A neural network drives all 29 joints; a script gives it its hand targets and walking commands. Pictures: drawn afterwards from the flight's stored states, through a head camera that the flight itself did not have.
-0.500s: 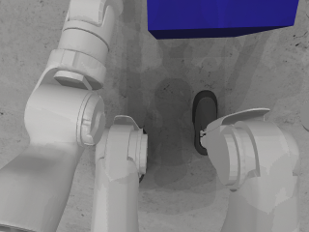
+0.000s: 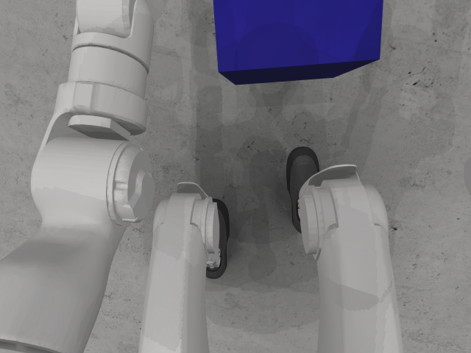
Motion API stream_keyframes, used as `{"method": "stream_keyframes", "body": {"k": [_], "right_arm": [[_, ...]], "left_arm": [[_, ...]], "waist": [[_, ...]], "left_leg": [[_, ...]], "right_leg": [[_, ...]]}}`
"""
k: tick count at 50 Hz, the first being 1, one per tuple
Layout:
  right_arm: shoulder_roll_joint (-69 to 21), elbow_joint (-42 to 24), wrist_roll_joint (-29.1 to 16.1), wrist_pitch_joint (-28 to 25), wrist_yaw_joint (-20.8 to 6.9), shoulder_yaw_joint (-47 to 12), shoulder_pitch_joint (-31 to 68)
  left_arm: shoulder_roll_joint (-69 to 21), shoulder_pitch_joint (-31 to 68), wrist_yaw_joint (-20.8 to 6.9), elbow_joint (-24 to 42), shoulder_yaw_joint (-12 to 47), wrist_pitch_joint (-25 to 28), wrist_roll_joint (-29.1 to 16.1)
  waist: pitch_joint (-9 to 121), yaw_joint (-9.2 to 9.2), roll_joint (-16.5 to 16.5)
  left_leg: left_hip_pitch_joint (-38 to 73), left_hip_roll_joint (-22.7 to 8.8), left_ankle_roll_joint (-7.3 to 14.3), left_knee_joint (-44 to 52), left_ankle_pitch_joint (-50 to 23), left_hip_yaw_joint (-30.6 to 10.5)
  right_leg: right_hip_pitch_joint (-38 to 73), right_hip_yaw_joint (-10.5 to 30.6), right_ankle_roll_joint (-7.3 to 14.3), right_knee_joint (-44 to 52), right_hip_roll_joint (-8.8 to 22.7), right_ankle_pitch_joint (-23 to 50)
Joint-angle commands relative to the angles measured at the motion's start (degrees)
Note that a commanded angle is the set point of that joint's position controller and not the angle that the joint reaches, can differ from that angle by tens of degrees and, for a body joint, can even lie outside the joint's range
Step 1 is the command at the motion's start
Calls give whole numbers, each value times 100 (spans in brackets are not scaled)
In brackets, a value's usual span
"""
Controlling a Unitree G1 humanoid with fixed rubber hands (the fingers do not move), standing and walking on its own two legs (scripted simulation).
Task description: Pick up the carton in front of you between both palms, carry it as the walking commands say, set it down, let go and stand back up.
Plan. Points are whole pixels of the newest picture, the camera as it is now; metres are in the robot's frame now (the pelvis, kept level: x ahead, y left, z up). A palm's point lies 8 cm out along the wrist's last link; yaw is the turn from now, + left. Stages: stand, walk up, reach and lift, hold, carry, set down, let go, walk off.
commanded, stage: set down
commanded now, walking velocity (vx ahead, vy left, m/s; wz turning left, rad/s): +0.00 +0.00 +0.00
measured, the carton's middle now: (287, 12) +0.56 -0.13 -0.31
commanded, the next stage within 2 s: let go in 0.68 s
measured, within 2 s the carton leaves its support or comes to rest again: neither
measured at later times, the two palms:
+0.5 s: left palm out of the picture +0.61 +0.05 +0.03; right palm out of the picture +0.55 -0.35 +0.03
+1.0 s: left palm out of the picture +0.53 +0.08 +0.14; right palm out of the picture +0.47 -0.34 +0.13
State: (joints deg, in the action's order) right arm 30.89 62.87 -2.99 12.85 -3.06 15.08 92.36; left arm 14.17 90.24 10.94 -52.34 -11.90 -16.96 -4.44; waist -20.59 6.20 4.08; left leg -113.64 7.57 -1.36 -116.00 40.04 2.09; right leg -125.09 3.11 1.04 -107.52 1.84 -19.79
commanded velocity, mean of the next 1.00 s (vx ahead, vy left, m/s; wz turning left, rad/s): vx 0.00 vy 0.00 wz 0.00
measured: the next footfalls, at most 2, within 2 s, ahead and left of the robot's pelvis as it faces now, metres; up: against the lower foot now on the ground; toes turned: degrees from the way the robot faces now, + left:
none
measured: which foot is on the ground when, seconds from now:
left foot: down 0.00-1.00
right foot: down 0.00-1.00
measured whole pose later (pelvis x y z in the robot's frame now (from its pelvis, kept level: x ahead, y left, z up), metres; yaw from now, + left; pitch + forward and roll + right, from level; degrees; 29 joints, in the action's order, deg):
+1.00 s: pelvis +0.07 -0.03 +0.25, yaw -3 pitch +39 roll +4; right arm 19.1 41.5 7.8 11.1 -7.3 18.3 49.4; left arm 5.6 46.9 5.5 -35.0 -14.6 -12.6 6.2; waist -1.1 2.9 2.5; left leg -70.7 3.7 -2.4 -54.0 22.6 -3.1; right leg -79.7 0.5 2.7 -49.2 -0.3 -8.5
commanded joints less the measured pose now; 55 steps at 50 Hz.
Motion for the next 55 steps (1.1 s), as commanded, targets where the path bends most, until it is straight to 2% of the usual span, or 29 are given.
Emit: {"method": "stream_keyframes", "body": {"k": [1, 6, 12, 18, 27, 36, 42, 47, 51, 55], "right_arm": [[583, -587, 125, -58, -37, 73, 1461], [497, -765, 291, -58, -55, 260, 1135], [603, -1378, 357, 45, -36, 451, 875], [581, -1790, 303, 182, -99, 517, 482], [293, -1656, 441, 98, -215, 599, -79], [19, -1485, 849, -118, -290, 822, -551], [-122, -1989, 1205, -113, -393, 718, -1779], [-336, -2748, 1138, -235, -420, 434, -3175], [-591, -3098, 940, -437, -419, 236, -4166], [-827, -3236, 780, -616, -407, 41, -5193]], "left_arm": [[583, 1236, -105, 390, -361, 122, 207], [495, 957, -214, 555, -433, 194, 306], [489, 763, -218, 1260, -279, 141, 256], [450, 426, -217, 1748, -217, 29, 276], [293, -137, -360, 1557, -386, 97, 425], [85, -638, -518, 1235, -605, 282, 706], [-145, -1898, -478, 1674, -601, 290, 1095], [-337, -3297, -497, 2366, -335, 496, 1109], [-384, -4196, -634, 2645, -167, 744, 1043], [-372, -5122, -803, 2615, -79, 947, 1017]], "waist": [[6883, 31, -837], [7271, 74, -861], [8379, 182, -708], [8827, 126, -575], [8202, 7, -575], [7747, -45, -603], [8197, -90, -626], [7993, -94, -750], [7344, -157, -759], [6749, -248, -693]], "left_leg": [[-229, 109, -100, 1830, -294, 397], [-192, 120, -138, 2265, -436, 410], [315, 119, -215, 2846, -909, 430], [845, 108, -250, 3497, -1246, 416], [1300, 41, -276, 4606, -1460, 291], [1966, -57, -309, 5698, -1781, 143], [2800, -92, -309, 6395, -2295, 104], [3190, -129, -266, 6878, -2399, 34], [3587, -182, -212, 7218, -2285, -20], [4211, -244, -152, 7503, -2217, -75]], "right_leg": [[6516, -240, -43, 542, -227, 1218], [6996, -264, -63, 953, -292, 1640], [8091, -305, -31, 1470, -361, 2537], [8879, -273, -22, 2061, -391, 3103], [9316, -176, -27, 3118, -356, 3161], [10013, -91, 11, 4193, -313, 3244], [11174, -62, 79, 4782, -274, 3847], [11981, 101, 114, 5296, -186, 4161], [12116, 201, 77, 5729, -141, 3857], [12123, 236, 40, 6124, -116, 3382]]}}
